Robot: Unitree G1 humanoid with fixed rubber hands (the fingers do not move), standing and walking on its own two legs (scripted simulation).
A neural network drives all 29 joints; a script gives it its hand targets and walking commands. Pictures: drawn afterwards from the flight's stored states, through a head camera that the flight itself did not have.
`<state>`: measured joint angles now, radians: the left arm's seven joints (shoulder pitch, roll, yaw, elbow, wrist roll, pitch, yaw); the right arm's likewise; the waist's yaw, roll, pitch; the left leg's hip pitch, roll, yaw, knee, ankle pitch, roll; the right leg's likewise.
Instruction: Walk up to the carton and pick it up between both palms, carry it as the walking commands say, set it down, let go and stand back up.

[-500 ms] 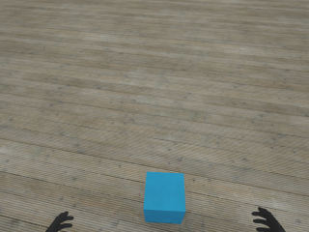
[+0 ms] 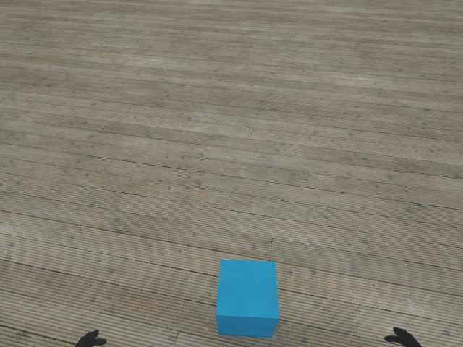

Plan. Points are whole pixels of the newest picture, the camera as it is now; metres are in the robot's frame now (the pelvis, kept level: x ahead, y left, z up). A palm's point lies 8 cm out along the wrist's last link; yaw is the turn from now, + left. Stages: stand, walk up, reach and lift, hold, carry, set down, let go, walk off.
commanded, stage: stand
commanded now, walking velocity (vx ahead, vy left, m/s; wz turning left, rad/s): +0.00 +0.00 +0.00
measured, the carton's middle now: (246, 299) +0.43 -0.03 -0.65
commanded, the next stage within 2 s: none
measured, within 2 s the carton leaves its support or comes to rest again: neither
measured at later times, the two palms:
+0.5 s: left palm out of the picture +0.07 +0.31 -0.10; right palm out of the picture +0.08 -0.31 -0.10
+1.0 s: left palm out of the picture +0.07 +0.31 -0.10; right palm out of the picture +0.07 -0.31 -0.10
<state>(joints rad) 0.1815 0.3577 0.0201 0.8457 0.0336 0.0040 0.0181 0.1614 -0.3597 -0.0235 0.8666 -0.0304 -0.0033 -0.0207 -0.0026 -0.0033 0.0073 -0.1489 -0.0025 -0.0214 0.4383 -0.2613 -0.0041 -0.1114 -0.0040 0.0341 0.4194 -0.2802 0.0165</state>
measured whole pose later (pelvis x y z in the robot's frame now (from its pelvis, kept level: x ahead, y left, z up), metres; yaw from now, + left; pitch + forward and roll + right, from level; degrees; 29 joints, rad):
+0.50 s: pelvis -0.02 +0.00 +0.00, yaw +0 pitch -2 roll +0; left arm 0.17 0.38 0.01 0.96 0.02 0.00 0.01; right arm 0.14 -0.38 -0.01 0.98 -0.02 -0.01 -0.01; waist 0.00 0.00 0.02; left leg -0.14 0.00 -0.02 0.39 -0.21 0.00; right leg -0.10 0.00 0.03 0.37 -0.23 0.02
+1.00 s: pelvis -0.02 +0.00 +0.00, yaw +0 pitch -3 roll +0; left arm 0.14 0.39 0.00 1.02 0.02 -0.01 0.01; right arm 0.12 -0.39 0.00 1.03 -0.02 -0.01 -0.01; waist 0.00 0.00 0.03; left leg -0.13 0.00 -0.03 0.36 -0.19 0.00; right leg -0.09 -0.01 0.03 0.35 -0.21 0.02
